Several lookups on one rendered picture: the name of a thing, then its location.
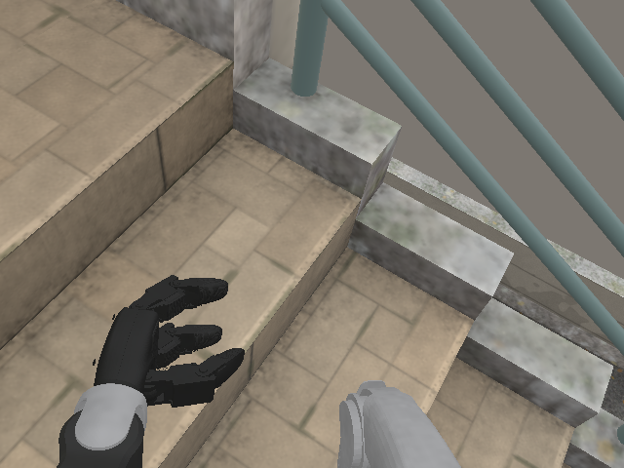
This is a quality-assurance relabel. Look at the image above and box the left robot hand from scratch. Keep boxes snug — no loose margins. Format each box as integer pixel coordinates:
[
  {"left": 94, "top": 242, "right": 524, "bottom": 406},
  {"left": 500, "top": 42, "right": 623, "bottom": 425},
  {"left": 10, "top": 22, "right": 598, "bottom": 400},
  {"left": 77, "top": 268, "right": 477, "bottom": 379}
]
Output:
[{"left": 93, "top": 275, "right": 245, "bottom": 408}]

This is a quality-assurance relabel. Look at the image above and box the right robot thigh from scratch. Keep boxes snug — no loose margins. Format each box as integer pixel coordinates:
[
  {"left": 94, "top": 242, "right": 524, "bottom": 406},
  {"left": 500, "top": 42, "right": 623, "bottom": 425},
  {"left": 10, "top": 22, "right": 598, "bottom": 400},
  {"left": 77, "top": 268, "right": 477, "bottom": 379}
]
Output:
[{"left": 339, "top": 387, "right": 461, "bottom": 468}]

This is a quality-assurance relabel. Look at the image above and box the left robot forearm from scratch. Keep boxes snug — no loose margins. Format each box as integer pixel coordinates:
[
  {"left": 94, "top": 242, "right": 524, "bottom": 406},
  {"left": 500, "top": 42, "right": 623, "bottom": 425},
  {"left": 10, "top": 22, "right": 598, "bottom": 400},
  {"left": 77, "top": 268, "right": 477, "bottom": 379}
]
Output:
[{"left": 57, "top": 383, "right": 147, "bottom": 468}]

